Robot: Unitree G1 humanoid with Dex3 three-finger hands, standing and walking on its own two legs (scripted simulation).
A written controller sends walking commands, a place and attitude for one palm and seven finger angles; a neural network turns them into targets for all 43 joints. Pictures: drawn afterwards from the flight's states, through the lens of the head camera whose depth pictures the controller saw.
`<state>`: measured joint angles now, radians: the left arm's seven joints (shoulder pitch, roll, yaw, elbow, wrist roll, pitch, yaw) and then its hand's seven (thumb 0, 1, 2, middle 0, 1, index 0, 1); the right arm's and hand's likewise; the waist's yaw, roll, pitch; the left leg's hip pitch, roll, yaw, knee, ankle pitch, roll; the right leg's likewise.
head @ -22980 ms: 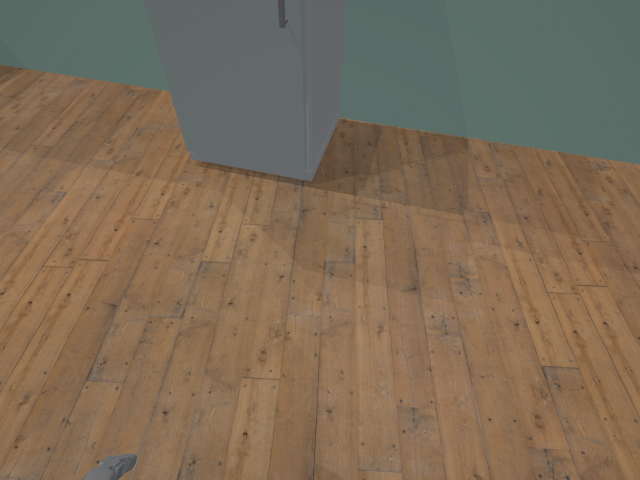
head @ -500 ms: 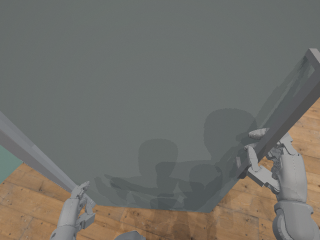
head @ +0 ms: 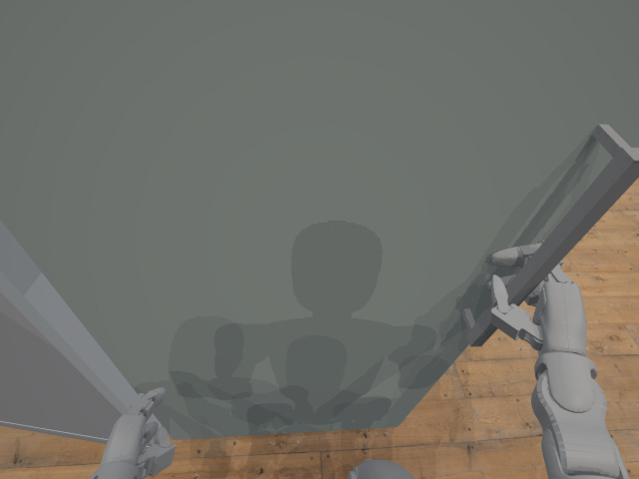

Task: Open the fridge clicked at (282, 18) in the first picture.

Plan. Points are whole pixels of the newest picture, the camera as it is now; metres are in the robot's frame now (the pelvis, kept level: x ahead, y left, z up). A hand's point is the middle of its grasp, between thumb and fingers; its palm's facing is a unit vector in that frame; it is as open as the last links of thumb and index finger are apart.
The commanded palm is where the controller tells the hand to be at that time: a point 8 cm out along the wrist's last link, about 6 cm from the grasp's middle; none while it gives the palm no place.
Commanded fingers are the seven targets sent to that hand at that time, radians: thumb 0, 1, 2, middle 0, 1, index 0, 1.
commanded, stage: stop walking and hold the door back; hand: right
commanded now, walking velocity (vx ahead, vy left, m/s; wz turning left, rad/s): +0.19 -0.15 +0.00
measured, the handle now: (525, 261) +0.34 -0.22 +0.13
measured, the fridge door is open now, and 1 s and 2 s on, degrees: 78 75 73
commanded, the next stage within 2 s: loosen the grip on the handle in 1.06 s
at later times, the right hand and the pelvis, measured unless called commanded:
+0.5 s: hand (491, 275) +0.35 -0.20 +0.10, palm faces +0.17 +0.95 -0.26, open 5.3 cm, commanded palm +0.31 -0.27 +0.09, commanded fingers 0.00 -0.90 -0.90 0.45 1.40 0.45 1.40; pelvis -0.06 -0.01 -0.01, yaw +0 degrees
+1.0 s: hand (494, 285) +0.33 -0.20 +0.09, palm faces +0.04 +0.98 -0.20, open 5.2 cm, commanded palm +0.31 -0.25 +0.09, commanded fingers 0.00 -0.90 -0.90 0.45 1.40 0.45 1.40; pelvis -0.05 -0.06 -0.01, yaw +5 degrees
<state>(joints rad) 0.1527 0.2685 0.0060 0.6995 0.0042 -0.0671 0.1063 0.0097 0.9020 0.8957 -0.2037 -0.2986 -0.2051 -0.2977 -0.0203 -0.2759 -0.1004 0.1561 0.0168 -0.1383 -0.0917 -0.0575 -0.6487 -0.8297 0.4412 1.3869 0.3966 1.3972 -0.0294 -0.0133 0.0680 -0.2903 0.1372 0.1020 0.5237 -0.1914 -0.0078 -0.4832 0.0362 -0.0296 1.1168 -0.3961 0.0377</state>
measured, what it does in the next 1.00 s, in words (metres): steps on the spot: right foot, then right foot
